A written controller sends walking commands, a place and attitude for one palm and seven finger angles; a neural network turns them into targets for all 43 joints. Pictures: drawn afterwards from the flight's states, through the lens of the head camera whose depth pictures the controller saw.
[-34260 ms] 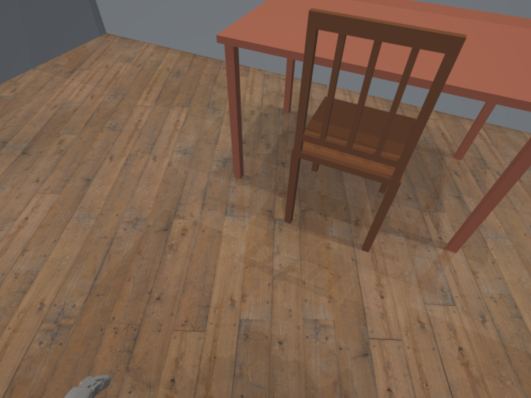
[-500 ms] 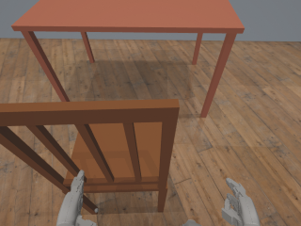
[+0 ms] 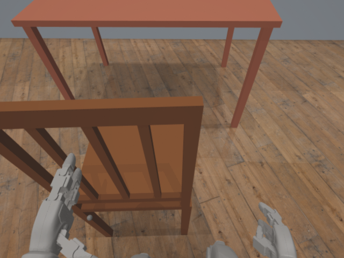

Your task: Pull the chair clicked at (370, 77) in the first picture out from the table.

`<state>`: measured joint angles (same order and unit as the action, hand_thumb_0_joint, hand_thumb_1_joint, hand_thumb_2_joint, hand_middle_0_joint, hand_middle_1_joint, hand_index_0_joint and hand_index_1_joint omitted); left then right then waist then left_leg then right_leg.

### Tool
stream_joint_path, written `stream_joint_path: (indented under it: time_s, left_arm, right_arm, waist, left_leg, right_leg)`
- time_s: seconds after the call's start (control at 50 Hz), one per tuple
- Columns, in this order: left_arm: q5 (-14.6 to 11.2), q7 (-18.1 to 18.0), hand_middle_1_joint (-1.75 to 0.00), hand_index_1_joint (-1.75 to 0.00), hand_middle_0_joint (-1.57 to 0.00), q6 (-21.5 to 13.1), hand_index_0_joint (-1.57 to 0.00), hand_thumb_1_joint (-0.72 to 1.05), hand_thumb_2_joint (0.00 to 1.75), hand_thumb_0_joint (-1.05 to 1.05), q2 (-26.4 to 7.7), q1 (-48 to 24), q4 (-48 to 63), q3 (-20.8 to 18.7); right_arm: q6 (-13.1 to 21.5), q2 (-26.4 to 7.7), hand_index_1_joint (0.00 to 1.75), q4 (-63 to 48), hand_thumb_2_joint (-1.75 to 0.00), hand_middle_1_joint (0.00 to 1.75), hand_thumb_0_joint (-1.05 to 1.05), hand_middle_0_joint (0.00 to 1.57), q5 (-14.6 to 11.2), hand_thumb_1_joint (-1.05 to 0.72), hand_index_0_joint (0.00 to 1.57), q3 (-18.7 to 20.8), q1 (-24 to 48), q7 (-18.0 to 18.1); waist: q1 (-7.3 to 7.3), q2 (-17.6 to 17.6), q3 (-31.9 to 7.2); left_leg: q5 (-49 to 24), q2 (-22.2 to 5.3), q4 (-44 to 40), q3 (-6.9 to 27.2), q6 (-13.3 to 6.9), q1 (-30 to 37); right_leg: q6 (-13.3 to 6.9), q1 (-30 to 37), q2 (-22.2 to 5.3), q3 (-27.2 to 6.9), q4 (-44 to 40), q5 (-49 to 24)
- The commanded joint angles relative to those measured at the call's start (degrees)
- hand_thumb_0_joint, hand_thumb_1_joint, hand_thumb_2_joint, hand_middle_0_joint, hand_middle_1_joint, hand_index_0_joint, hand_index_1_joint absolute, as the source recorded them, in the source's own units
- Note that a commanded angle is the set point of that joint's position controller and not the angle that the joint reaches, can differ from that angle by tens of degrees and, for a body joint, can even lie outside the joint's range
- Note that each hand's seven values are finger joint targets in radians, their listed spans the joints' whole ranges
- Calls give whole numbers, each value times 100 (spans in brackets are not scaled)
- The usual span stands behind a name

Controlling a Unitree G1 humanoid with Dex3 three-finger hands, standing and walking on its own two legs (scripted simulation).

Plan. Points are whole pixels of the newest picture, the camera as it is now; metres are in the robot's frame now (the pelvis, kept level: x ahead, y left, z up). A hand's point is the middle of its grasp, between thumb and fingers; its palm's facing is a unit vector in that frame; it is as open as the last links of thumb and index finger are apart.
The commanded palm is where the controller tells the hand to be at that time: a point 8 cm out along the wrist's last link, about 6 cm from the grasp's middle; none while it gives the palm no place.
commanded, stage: draw the hand back to the body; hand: left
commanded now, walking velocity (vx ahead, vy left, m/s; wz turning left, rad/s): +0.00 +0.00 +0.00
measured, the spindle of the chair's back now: (112, 169) +0.32 +0.17 +0.01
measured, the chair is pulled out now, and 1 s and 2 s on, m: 0.56 0.56 0.55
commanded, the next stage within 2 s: step back with the hand held close in 1.20 s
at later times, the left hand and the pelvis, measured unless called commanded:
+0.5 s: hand (21, 194) +0.20 +0.25 +0.16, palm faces +0.40 -0.83 -0.39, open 13.9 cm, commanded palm +0.15 +0.29 +0.19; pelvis +0.03 +0.01 +0.05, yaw +1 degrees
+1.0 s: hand out of the picture +0.22 +0.28 +0.21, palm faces +0.49 -0.76 -0.42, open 7.8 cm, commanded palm +0.18 +0.32 +0.24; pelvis +0.04 +0.01 +0.07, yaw +0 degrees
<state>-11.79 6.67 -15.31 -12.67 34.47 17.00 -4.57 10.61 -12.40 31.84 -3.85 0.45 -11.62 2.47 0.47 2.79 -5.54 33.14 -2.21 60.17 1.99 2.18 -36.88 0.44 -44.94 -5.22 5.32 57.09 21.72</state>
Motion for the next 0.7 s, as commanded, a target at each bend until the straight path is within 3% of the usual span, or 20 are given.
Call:
stream_joint_path:
  time_s: [0.0,0.1,0.12,0.14,0.16,0.18,0.26,0.3,0.32,0.34,0.38,0.42,0.48,0.62,0.68]
  left_arm:
    - [-389,-78,0,0,0,-18,0,-55,20,0,-803,187,1765,-898]
    - [-515,-125,-4,-4,-2,-165,-2,-37,29,0,-796,87,1731,-984]
    - [579,-961,-5,-5,-3,486,-3,-33,31,0,-1863,633,1166,-1491]
    - [659,-1215,-5,-5,-4,716,-4,-30,32,0,-1027,513,1678,-838]
    - [668,-1376,-6,-6,-4,861,-4,-26,34,0,-1024,495,1574,-902]
    - [725,-1457,-7,-7,-4,921,-4,-22,36,0,-840,439,1614,-746]
    - [829,-1713,-10,-10,-7,1051,-7,-8,43,0,-1129,103,1790,-866]
    - [871,-1791,-11,-11,-7,1041,-7,-1,46,0,-1290,-160,1906,-997]
    - [886,-1827,-12,-12,-8,1066,-8,3,48,0,-1411,-318,1924,-1097]
    - [893,-1844,-13,-13,-8,1052,-8,7,50,0,-1332,-394,1949,-1058]
    - [901,-1867,-14,-14,-10,1040,-10,14,53,0,-1382,-451,1929,-1174]
    - [919,-1873,-16,-16,-10,1041,-10,21,57,0,-1431,-480,1915,-1299]
    - [894,-1847,-18,-18,-12,1007,-12,32,62,0,-1338,-399,1842,-1384]
    - [931,-1804,-23,-23,-16,951,-16,57,74,0,-1546,-630,2068,-1796]
    - [919,-1810,-26,-26,-17,923,-17,68,80,0,-1621,-704,2138,-1977]
  right_arm:
    - [418,-706,30,-1189,-90,30,0,20,-112,-90,20,290,632,234]
    - [661,-717,30,-858,-90,30,0,20,-133,-90,20,265,460,286]
    - [368,-730,30,-810,-90,30,0,20,47,-90,20,349,476,364]
    - [268,-616,30,-1018,-90,30,0,20,62,-90,20,236,442,367]
    - [184,-627,30,-969,-90,30,0,20,27,-90,20,292,480,377]
    - [123,-626,30,-950,-90,30,0,20,61,-90,20,256,562,390]
    - [-9,-680,30,-860,-90,30,0,20,121,-90,20,223,698,466]
    - [9,-702,30,-825,-90,30,0,20,152,-90,20,185,719,481]
    - [23,-722,30,-762,-90,30,0,20,145,-90,20,173,748,497]
    - [49,-694,30,-747,-90,30,0,20,158,-90,20,134,732,490]
    - [77,-684,30,-687,-90,30,0,20,175,-90,20,118,760,473]
    - [104,-686,30,-614,-90,30,0,20,178,-90,20,122,779,445]
    - [98,-661,30,-552,-90,30,0,20,206,-90,20,128,820,388]
    - [77,-670,30,-441,-90,30,0,20,245,-90,20,157,868,287]
    - [56,-653,30,-402,-90,30,0,20,262,-90,20,171,846,269]
  waist:
    - [-107,-331,-883]
    - [-24,-368,-632]
    - [-450,70,-917]
    - [-212,84,-505]
    - [-185,-75,-377]
    - [-220,93,-219]
    - [-250,-213,-12]
    - [-274,-182,69]
    - [-282,36,174]
    - [-277,29,233]
    - [-314,2,266]
    - [-349,218,281]
    - [-377,-9,301]
    - [-432,138,219]
    - [-446,43,90]
  left_leg:
    - [-1028,220,-1368,-96,-190,-206]
    - [-1323,174,-1511,-51,-178,106]
    - [-1459,36,-1751,-95,-177,544]
    - [-1454,78,-1946,-125,-169,605]
    - [-1439,42,-1995,-90,-142,659]
    - [-1481,39,-2108,-118,-159,769]
    - [-1570,-3,-2449,-75,-214,1213]
    - [-1542,-3,-2653,-64,-229,1397]
    - [-1574,7,-2732,-54,-217,1446]
    - [-1612,16,-2847,-47,-219,1538]
    - [-1704,4,-2990,-41,-223,1722]
    - [-1946,13,-3107,-52,-208,1841]
    - [-2183,-13,-3262,-94,-220,2044]
    - [-3005,-77,-3508,-121,-201,2413]
    - [-3280,-103,-3552,-172,-221,2619]
  right_leg:
    - [-88,1886,134,-277,-1373,371]
    - [-75,1923,198,-174,-1528,-54]
    - [-224,2532,-4,-405,-1679,-227]
    - [-164,2487,-58,-217,-1791,-441]
    - [-149,2494,-38,-175,-1838,-487]
    - [-171,2553,-43,-148,-1913,-558]
    - [-167,2855,-4,-106,-2234,-631]
    - [-171,2981,5,-110,-2385,-568]
    - [-198,3058,15,-151,-2472,-595]
    - [-193,3099,21,-117,-2505,-632]
    - [-198,3204,46,-106,-2603,-733]
    - [-228,3416,53,-131,-2695,-1002]
    - [-203,3574,69,-117,-2813,-1260]
    - [-235,3965,91,-122,-2971,-1969]
    - [-217,4088,74,-110,-3048,-2217]
